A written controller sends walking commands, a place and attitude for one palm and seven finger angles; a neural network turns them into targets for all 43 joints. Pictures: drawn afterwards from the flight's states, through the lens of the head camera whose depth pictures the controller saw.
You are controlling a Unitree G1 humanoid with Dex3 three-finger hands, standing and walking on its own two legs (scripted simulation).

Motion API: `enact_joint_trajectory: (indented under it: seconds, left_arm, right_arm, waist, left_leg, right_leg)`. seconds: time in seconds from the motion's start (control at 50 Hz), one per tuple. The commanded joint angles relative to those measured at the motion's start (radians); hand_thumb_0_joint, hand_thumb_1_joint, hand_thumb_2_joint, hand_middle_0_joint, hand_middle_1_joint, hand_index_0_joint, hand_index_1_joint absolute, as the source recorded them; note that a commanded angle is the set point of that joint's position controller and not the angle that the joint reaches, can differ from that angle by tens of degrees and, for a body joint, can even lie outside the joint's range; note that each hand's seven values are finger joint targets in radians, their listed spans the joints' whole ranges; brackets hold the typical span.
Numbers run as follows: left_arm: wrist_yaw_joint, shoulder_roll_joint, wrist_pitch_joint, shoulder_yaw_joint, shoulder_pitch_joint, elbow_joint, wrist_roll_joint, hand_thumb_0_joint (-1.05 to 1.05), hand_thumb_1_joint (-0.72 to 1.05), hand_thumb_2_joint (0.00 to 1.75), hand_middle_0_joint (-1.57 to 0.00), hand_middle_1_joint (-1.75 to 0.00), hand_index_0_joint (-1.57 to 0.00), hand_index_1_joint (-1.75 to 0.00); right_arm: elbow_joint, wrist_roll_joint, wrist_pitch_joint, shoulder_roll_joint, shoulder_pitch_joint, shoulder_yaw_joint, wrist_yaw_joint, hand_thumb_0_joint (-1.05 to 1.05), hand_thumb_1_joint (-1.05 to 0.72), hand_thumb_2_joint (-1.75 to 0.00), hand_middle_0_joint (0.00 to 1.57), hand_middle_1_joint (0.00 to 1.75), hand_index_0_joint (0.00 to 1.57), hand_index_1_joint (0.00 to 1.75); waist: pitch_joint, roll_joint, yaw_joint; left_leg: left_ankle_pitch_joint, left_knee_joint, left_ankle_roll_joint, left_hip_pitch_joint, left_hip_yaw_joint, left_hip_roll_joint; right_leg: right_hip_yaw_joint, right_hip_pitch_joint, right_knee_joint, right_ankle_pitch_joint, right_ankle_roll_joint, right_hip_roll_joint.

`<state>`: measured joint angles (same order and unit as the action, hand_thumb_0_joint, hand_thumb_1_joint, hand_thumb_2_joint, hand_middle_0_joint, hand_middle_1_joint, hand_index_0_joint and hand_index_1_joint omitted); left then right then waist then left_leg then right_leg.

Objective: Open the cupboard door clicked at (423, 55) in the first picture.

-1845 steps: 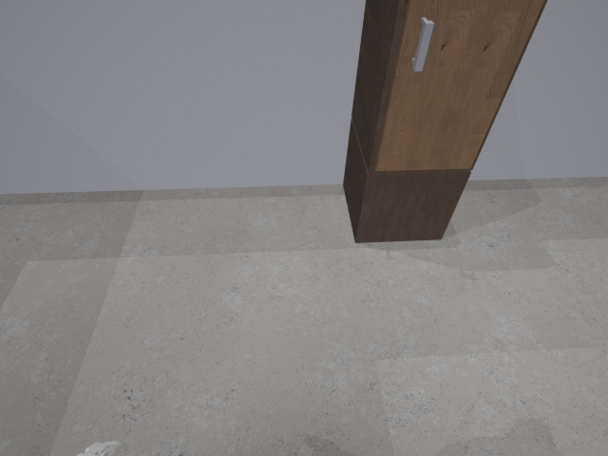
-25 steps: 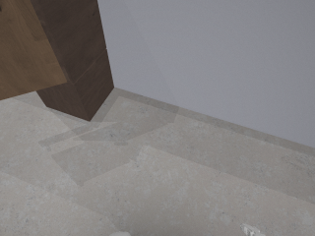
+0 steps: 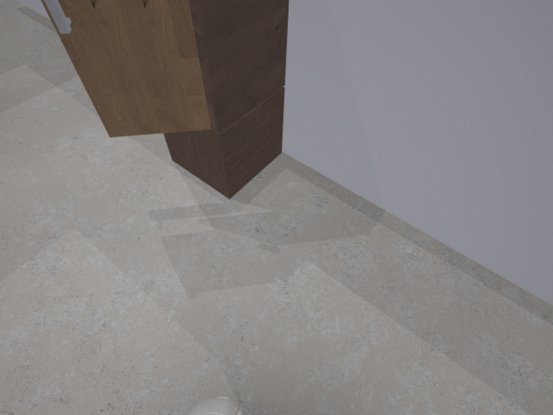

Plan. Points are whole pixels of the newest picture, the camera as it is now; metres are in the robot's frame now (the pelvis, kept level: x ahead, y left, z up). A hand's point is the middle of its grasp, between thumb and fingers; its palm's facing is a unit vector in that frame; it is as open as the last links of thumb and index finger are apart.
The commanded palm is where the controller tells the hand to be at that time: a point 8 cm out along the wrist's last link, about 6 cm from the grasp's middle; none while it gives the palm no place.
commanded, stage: turn to face it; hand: left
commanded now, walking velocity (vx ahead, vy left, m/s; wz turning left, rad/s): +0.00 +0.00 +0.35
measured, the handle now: (55, 2) +0.94 +0.59 +0.10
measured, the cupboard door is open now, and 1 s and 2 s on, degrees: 47 47 47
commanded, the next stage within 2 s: take the last steps up to it in 0.30 s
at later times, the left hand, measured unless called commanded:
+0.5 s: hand out of the picture +0.04 +0.19 -0.16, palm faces +0.21 -0.95 -0.24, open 7.4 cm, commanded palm none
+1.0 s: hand out of the picture +0.08 +0.29 -0.16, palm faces +0.33 -0.92 -0.20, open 7.4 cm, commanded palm none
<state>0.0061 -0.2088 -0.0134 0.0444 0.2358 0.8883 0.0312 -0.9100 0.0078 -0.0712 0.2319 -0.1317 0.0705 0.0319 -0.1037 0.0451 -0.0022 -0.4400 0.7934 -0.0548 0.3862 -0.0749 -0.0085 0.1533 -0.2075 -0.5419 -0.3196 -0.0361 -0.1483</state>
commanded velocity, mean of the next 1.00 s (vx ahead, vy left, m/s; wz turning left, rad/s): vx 0.19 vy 0.08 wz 0.19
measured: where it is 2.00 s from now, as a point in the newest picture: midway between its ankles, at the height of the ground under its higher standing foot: (210, 338)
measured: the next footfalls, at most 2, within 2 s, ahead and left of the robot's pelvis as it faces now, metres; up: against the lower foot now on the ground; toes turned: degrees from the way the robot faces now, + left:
left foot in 0.06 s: +0.05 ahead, +0.13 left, +0.00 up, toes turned +6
right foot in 0.38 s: +0.06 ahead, -0.13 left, +0.00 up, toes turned +5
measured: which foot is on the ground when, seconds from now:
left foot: up 0.00-0.04, down 0.06-0.38, up 0.40-0.74, down 0.76-1.00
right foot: down 0.00-0.06, up 0.08-0.36, down 0.38-0.76, up 0.78-1.00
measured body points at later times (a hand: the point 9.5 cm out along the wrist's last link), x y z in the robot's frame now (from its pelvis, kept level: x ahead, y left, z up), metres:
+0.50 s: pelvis +0.01 -0.01 +0.00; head +0.04 -0.02 +0.45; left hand +0.03 +0.24 -0.14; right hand +0.12 -0.24 -0.16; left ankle -0.02 +0.11 -0.68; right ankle +0.02 -0.13 -0.74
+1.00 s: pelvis +0.09 +0.08 +0.01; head +0.11 +0.09 +0.46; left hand +0.06 +0.33 -0.15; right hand +0.17 -0.13 -0.14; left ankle +0.03 +0.16 -0.74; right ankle +0.16 -0.03 -0.69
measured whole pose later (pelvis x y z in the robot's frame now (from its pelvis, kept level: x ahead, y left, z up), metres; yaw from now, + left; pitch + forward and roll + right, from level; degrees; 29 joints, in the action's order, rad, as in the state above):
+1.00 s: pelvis +0.09 +0.08 +0.01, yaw +16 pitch +0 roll +0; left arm -0.03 -0.22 -0.01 0.07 0.22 1.01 0.03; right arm -1.03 0.02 0.04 0.16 -0.30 0.02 -0.01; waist -0.04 0.02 -0.02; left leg -0.25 0.37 0.05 0.13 -0.10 0.02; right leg 0.09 -0.49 -0.89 -0.32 -0.02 -0.12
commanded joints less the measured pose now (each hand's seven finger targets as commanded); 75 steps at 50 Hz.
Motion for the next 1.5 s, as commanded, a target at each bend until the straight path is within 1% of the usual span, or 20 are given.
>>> enact_joint_trajectory:
  seconds: [0.0,0.04,0.1,0.3,0.32,0.36,0.44,0.6,0.68,0.7,0.74,0.78,0.84,1.08,1.1,1.14,1.16,1.26,1.4,1.48]
  left_arm:
    - [0.013,-0.207,0.014,0.062,0.036,-0.035,-0.016,0.00,0.90,0.90,-0.20,-0.30,-0.20,-0.30]
    - [0.007,-0.099,0.001,0.032,0.003,-0.097,-0.025,0.00,0.90,0.90,-0.20,-0.30,-0.20,-0.30]
    - [0.011,-0.114,-0.014,0.038,-0.072,-0.070,-0.018,0.00,0.90,0.90,-0.20,-0.30,-0.20,-0.30]
    - [0.004,-0.079,-0.006,0.031,0.051,0.014,-0.020,0.00,0.90,0.90,-0.20,-0.30,-0.20,-0.30]
    - [0.009,-0.102,0.002,0.036,0.084,0.024,-0.019,0.00,0.90,0.90,-0.20,-0.30,-0.20,-0.30]
    - [0.016,-0.232,0.015,0.055,0.066,0.012,-0.002,0.00,0.90,0.90,-0.20,-0.30,-0.20,-0.30]
    - [0.016,-0.169,0.032,0.050,0.036,0.010,-0.006,0.00,0.90,0.90,-0.20,-0.30,-0.20,-0.30]
    - [0.001,-0.194,0.060,0.070,0.145,0.085,0.002,0.00,0.90,0.90,-0.20,-0.30,-0.20,-0.30]
    - [-0.007,-0.199,0.053,0.074,0.091,0.097,-0.004,0.00,0.90,0.90,-0.20,-0.30,-0.20,-0.30]
    - [-0.012,-0.178,0.047,0.072,0.069,0.087,-0.007,0.00,0.90,0.90,-0.20,-0.30,-0.20,-0.30]
    - [-0.024,-0.072,0.039,0.043,-0.028,0.002,-0.013,0.00,0.90,0.90,-0.20,-0.30,-0.20,-0.30]
    - [-0.019,-0.069,0.039,0.036,-0.106,-0.003,-0.006,0.00,0.90,0.90,-0.20,-0.30,-0.20,-0.30]
    - [-0.034,-0.049,0.030,0.033,-0.033,0.049,-0.003,0.00,0.90,0.90,-0.20,-0.30,-0.20,-0.30]
    - [-0.028,-0.056,0.040,0.031,-0.031,0.049,-0.003,0.00,0.90,0.90,-0.20,-0.30,-0.20,-0.30]
    - [-0.024,-0.092,0.049,0.045,0.073,0.076,-0.001,0.00,0.90,0.90,-0.20,-0.30,-0.20,-0.30]
    - [-0.010,-0.247,0.061,0.081,0.295,0.129,-0.009,0.00,0.90,0.90,-0.20,-0.30,-0.20,-0.30]
    - [0.002,-0.207,0.063,0.074,0.234,0.115,-0.015,0.00,0.90,0.90,-0.20,-0.30,-0.20,-0.30]
    - [0.003,-0.066,0.086,0.037,0.061,0.086,-0.011,0.00,0.90,0.90,-0.20,-0.30,-0.20,-0.30]
    - [-0.010,-0.126,0.093,0.052,0.123,0.153,-0.005,0.00,0.90,0.90,-0.20,-0.30,-0.20,-0.30]
    - [-0.010,-0.125,0.074,0.053,0.109,0.162,-0.009,0.00,0.90,0.90,-0.20,-0.30,-0.20,-0.30]
  right_arm:
    - [0.062,0.003,0.049,0.081,-0.038,0.009,-0.009,0.00,-0.90,-0.90,0.20,0.30,0.20,0.30]
    - [0.047,0.015,0.057,0.264,-0.157,0.049,-0.026,0.00,-0.90,-0.90,0.20,0.30,0.20,0.30]
    - [0.045,0.020,0.062,0.206,-0.103,0.033,-0.053,0.00,-0.90,-0.90,0.20,0.30,0.20,0.30]
    - [0.027,0.015,0.053,0.150,-0.018,0.015,-0.052,0.00,-0.90,-0.90,0.20,0.30,0.20,0.30]
    - [0.029,0.009,0.053,0.129,-0.007,0.013,-0.049,0.00,-0.90,-0.90,0.20,0.30,0.20,0.30]
    - [0.055,0.001,0.046,0.049,-0.024,0.001,-0.034,0.00,-0.90,-0.90,0.20,0.30,0.20,0.30]
    - [0.019,0.009,0.039,0.067,0.003,0.011,-0.023,0.00,-0.90,-0.90,0.20,0.30,0.20,0.30]
    - [0.040,0.007,0.064,0.020,0.093,-0.002,0.012,0.00,-0.90,-0.90,0.20,0.30,0.20,0.30]
    - [0.004,0.008,0.080,0.027,-0.032,-0.007,0.008,0.00,-0.90,-0.90,0.20,0.30,0.20,0.30]
    - [-0.023,0.009,0.086,0.071,-0.125,0.001,-0.004,0.00,-0.90,-0.90,0.20,0.30,0.20,0.30]
    - [-0.070,0.027,0.089,0.240,-0.375,0.042,-0.035,0.00,-0.90,-0.90,0.20,0.30,0.20,0.30]
    - [-0.064,0.021,0.096,0.187,-0.311,0.023,-0.047,0.00,-0.90,-0.90,0.20,0.30,0.20,0.30]
    - [-0.048,0.021,0.118,0.105,-0.191,-0.007,-0.053,0.00,-0.90,-0.90,0.20,0.30,0.20,0.30]
    - [-0.148,0.018,0.124,0.065,-0.260,-0.020,-0.047,0.00,-0.90,-0.90,0.20,0.30,0.20,0.30]
    - [-0.147,0.011,0.127,0.047,-0.255,-0.023,-0.047,0.00,-0.90,-0.90,0.20,0.30,0.20,0.30]
    - [-0.092,0.006,0.131,0.027,-0.243,-0.021,-0.035,0.00,-0.90,-0.90,0.20,0.30,0.20,0.30]
    - [-0.098,0.013,0.121,0.059,-0.195,-0.007,-0.037,0.00,-0.90,-0.90,0.20,0.30,0.20,0.30]
    - [-0.118,0.021,0.089,-0.032,-0.203,-0.015,-0.013,0.00,-0.90,-0.90,0.20,0.30,0.20,0.30]
    - [-0.049,0.017,0.111,-0.042,-0.069,-0.014,0.010,0.00,-0.90,-0.90,0.20,0.30,0.20,0.30]
    - [-0.073,0.018,0.125,0.023,-0.152,-0.006,0.000,0.00,-0.90,-0.90,0.20,0.30,0.20,0.30]
  waist:
    - [0.166,0.081,0.022]
    - [0.221,-0.356,0.078]
    - [0.180,-0.274,0.060]
    - [0.142,-0.188,-0.021]
    - [0.146,-0.140,-0.040]
    - [0.104,0.225,-0.032]
    - [0.062,0.155,-0.032]
    - [0.052,0.133,-0.083]
    - [0.070,0.092,-0.011]
    - [0.104,-0.002,0.036]
    - [0.154,-0.379,0.142]
    - [0.094,-0.242,0.103]
    - [0.027,-0.182,0.018]
    - [0.017,-0.085,-0.037]
    - [0.048,-0.017,-0.085]
    - [0.173,0.237,-0.141]
    - [0.108,0.165,-0.121]
    - [0.041,0.092,-0.001]
    - [0.063,0.107,-0.045]
    - [0.060,0.041,0.024]
  left_leg:
    - [0.260,-0.359,0.035,-0.217,-0.002,-0.004]
    - [0.848,-0.429,0.270,-0.410,0.468,-0.411]
    - [0.619,-0.425,0.271,-0.278,0.390,-0.324]
    - [0.406,-0.405,0.174,-0.084,0.288,-0.186]
    - [0.313,-0.348,0.135,-0.031,0.262,-0.142]
    - [-0.062,-0.045,0.029,0.094,0.073,0.052]
    - [-0.031,0.288,0.023,0.173,0.104,-0.011]
    - [0.014,-0.043,0.017,0.139,0.014,-0.034]
    - [0.153,-0.315,0.031,-0.182,-0.080,0.020]
    - [0.135,-0.380,0.048,-0.347,-0.051,0.005]
    - [-0.006,-0.565,0.252,-0.525,0.477,-0.366]
    - [-0.106,-0.590,0.293,-0.374,0.495,-0.366]
    - [0.072,-0.620,0.240,-0.229,0.294,-0.270]
    - [0.269,-0.462,0.201,-0.145,0.118,-0.180]
    - [0.278,-0.298,0.164,-0.043,0.075,-0.120]
    - [-0.180,0.258,0.076,0.261,-0.015,0.035]
    - [-0.112,0.380,0.071,0.288,0.088,-0.035]
    - [0.171,0.197,0.024,0.141,0.046,-0.119]
    - [0.217,-0.168,0.018,0.076,-0.040,-0.062]
    - [0.239,-0.332,0.041,-0.230,-0.089,-0.015]
  right_leg:
    - [-0.058,0.023,-0.058,0.484,0.045,-0.157]
    - [-0.030,-0.329,-0.430,-0.347,-0.062,0.027]
    - [-0.154,-0.353,-0.583,-0.234,-0.036,0.030]
    - [-0.085,0.030,-0.021,0.018,-0.011,0.122]
    - [-0.122,0.113,0.110,0.086,-0.004,0.089]
    - [-0.469,0.080,0.320,0.022,0.156,-0.255]
    - [-0.348,0.088,0.276,0.217,0.184,-0.203]
    - [-0.250,0.184,0.308,0.088,0.163,-0.238]
    - [-0.131,-0.010,0.198,0.038,0.092,-0.178]
    - [-0.078,-0.116,0.078,0.000,0.059,-0.132]
    - [0.028,-0.476,-0.474,-0.318,-0.012,0.077]
    - [-0.116,-0.548,-0.671,-0.212,0.029,0.012]
    - [-0.114,-0.440,-0.584,-0.047,0.023,-0.012]
    - [-0.038,0.004,-0.019,0.097,0.038,0.087]
    - [-0.101,0.198,0.052,0.089,0.062,0.054]
    - [-0.676,0.449,0.315,-0.003,0.265,-0.372]
    - [-0.688,0.300,0.353,-0.146,0.270,-0.363]
    - [-0.231,-0.013,0.399,0.067,0.172,-0.183]
    - [-0.163,0.095,0.322,0.197,0.161,-0.158]
    - [-0.103,-0.059,0.152,0.148,0.108,-0.089]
